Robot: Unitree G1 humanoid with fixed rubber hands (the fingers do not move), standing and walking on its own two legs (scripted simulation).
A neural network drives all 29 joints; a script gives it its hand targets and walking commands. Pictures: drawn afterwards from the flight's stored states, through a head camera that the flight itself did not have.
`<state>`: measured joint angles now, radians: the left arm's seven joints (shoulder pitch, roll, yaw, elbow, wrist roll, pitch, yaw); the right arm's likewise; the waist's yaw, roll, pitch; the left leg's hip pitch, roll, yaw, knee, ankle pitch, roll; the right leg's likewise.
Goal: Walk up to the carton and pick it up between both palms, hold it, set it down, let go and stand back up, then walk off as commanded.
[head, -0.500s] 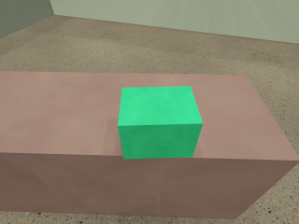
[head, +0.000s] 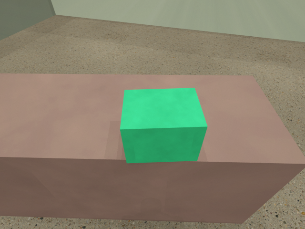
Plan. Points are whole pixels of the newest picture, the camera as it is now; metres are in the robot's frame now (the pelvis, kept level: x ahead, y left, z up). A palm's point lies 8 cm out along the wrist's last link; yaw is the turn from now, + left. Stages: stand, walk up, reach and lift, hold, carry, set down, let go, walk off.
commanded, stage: stand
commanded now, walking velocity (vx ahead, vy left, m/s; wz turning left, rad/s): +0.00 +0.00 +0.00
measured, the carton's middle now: (160, 125) +0.46 +0.02 +0.00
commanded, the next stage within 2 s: walk off in 0.04 s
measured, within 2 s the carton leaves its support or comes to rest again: neither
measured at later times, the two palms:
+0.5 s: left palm out of the picture +0.05 +0.31 -0.11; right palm out of the picture +0.05 -0.31 -0.11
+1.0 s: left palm out of the picture +0.01 +0.31 -0.11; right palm out of the picture -0.03 -0.33 -0.13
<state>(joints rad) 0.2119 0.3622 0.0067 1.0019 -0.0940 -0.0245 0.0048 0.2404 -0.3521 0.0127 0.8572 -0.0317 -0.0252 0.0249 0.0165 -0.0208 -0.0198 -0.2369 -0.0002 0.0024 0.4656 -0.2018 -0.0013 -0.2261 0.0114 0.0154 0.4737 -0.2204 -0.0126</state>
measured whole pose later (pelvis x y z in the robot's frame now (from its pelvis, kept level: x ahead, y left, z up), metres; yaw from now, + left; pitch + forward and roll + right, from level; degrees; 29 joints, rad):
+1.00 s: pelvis -0.11 +0.00 -0.03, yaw +0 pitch -6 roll -1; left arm 0.10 0.36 0.06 0.82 -0.09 0.04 0.00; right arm 0.21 -0.47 -0.01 0.86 -0.01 0.07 0.00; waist 0.02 0.05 0.17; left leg -0.32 -0.05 -0.10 1.06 -0.50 0.00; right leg -0.34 0.02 0.01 0.68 -0.24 -0.02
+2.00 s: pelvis -0.37 -0.04 -0.02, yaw -1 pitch -3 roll +2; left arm 0.12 0.34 0.09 0.80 -0.09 0.05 0.01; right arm 0.23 -0.51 -0.02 0.86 0.00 0.06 -0.02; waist 0.01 0.05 0.23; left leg -0.31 -0.09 -0.18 1.07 -0.48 0.02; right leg -0.42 0.11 0.07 0.55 -0.06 -0.07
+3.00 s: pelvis -0.66 +0.02 -0.04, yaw +0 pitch -9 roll -2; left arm 0.17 0.45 0.10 0.80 -0.09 0.08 0.01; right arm 0.26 -0.34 -0.02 0.81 -0.02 0.02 -0.02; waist 0.01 -0.05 0.22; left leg -0.29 -0.09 -0.11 0.88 -0.42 0.04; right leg -0.46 0.16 0.15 1.28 -0.41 0.00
